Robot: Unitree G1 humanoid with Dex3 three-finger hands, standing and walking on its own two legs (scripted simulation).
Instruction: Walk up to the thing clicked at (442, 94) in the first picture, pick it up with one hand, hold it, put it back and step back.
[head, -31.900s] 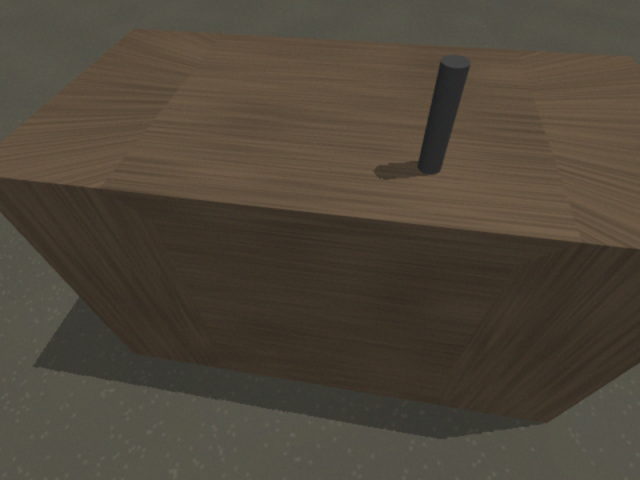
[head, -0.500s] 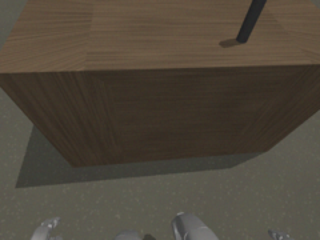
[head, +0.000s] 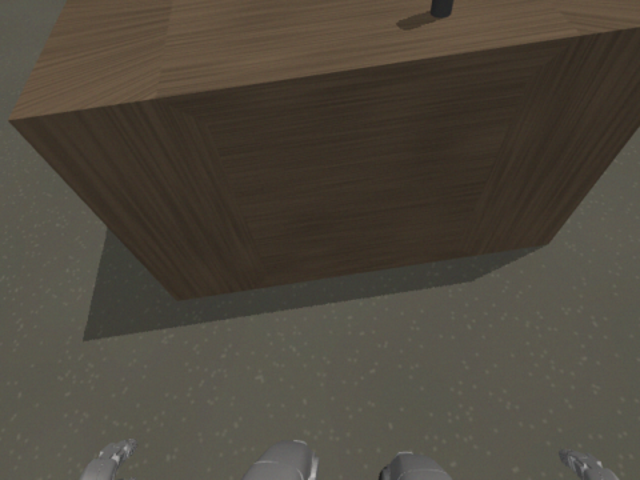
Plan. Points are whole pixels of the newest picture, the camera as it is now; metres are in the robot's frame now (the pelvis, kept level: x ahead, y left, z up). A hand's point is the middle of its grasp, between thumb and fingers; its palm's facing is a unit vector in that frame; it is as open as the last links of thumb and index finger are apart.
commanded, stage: step back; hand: right
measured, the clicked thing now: out of the picture +0.94 -0.21 +0.13
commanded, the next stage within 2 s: stand in 1.62 s
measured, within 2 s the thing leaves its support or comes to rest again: neither
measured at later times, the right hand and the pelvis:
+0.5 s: hand out of the picture -0.03 -0.32 -0.15, palm faces -0.03 +0.91 -0.41, open 7.4 cm; pelvis -0.18 -0.05 -0.01, yaw -1 degrees
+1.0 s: hand out of the picture -0.15 -0.30 -0.15, palm faces -0.08 +0.93 -0.35, open 7.4 cm; pelvis -0.21 -0.04 +0.00, yaw +4 degrees
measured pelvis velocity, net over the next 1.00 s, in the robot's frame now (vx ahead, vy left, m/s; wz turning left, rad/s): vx -0.21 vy -0.04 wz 0.07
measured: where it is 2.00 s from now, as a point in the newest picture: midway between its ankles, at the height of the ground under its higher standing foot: outside the picture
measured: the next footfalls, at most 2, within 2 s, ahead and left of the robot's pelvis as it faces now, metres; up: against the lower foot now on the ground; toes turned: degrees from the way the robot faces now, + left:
left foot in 0.10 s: -0.01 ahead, +0.11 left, +0.00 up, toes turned +2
right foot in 0.44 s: -0.17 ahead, -0.17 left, +0.00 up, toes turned +1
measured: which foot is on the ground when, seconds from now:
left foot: up 0.00-0.08, down 0.10-0.48, up 0.50-0.78, down 0.80-1.00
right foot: down 0.00-0.12, up 0.14-0.42, down 0.44-0.84, up 0.86-1.00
